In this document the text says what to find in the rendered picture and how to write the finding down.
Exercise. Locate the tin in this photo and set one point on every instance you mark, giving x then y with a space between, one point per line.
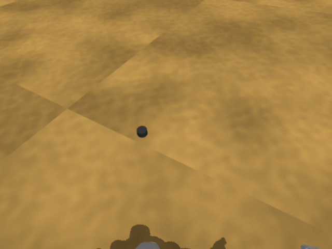
142 131

